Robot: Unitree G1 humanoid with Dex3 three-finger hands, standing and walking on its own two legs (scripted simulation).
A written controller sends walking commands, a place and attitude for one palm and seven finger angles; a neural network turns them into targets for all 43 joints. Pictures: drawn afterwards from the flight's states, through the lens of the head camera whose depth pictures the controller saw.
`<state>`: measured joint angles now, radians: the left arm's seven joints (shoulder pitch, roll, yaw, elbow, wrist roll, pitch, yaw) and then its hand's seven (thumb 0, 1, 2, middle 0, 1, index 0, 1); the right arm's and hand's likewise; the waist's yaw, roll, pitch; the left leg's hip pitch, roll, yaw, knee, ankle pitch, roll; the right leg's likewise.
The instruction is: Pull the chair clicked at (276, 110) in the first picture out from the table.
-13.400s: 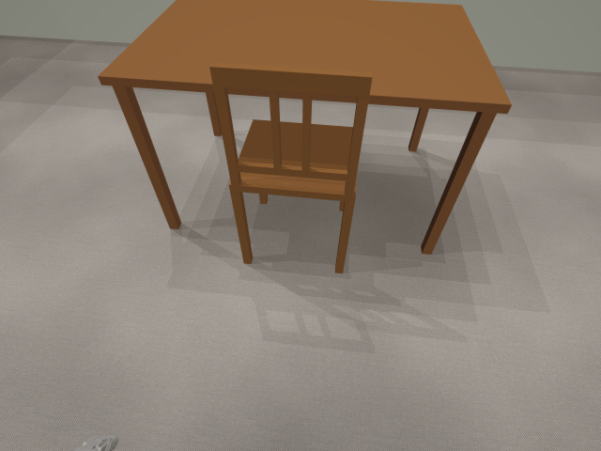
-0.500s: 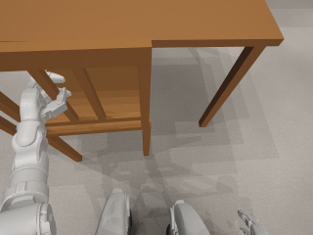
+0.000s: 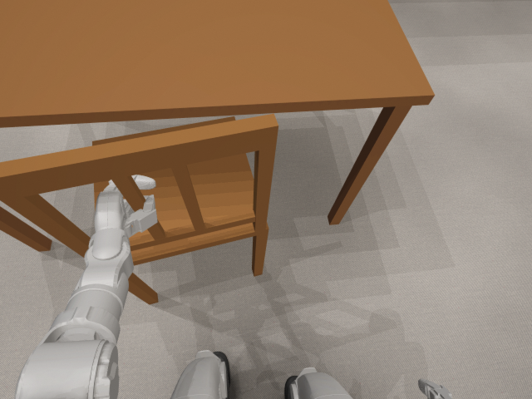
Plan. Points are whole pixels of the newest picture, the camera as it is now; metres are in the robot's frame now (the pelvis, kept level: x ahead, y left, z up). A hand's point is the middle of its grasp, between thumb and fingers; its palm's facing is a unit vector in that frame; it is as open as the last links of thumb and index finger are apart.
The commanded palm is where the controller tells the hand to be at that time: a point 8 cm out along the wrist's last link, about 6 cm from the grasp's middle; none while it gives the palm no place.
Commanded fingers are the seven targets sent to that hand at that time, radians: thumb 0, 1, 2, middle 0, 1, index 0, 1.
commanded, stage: step backward, pulling the chair out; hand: left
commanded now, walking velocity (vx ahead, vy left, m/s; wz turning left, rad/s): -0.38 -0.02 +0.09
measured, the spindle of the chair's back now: (142, 209) +0.43 +0.21 -0.09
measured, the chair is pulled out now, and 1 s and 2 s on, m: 0.06 0.13 0.13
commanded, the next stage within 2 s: none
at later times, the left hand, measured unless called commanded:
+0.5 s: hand (167, 248) +0.34 +0.15 -0.05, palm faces +0.13 -0.97 -0.19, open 5.1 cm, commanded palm +0.33 +0.20 -0.04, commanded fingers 0.00 0.90 0.90 -0.50 -1.45 -0.50 -1.45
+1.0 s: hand (167, 248) +0.34 +0.15 -0.05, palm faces +0.14 -0.97 -0.20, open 5.2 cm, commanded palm +0.34 +0.20 -0.04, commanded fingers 0.00 0.90 0.90 -0.50 -1.45 -0.50 -1.45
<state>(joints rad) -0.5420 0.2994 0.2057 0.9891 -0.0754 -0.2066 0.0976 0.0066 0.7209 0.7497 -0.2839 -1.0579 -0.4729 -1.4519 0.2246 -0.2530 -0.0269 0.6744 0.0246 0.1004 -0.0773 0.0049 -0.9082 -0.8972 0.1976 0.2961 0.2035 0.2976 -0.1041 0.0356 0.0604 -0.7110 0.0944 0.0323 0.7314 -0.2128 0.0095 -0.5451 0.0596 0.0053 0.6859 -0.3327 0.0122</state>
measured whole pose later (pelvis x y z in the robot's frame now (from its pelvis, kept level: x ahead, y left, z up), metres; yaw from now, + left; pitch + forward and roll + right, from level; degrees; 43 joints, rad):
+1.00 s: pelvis -0.03 -0.02 +0.00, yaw +2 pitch +5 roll -2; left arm -0.56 0.22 0.10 1.11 -0.07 -0.24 0.11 -0.01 0.69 0.77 -0.28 -1.11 -0.50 -1.45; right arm 0.18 -0.26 -0.02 0.79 0.04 -0.02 -0.13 0.01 -0.91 -0.90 0.20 0.30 0.21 0.30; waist -0.06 0.06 0.12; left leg -0.60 0.08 0.01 0.63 -0.12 -0.01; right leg -0.47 0.05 -0.02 0.67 -0.29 -0.01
